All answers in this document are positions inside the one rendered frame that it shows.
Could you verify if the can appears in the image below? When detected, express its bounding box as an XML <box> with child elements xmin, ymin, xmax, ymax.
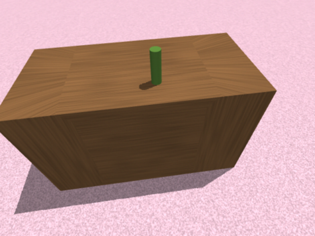
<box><xmin>150</xmin><ymin>46</ymin><xmax>161</xmax><ymax>85</ymax></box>

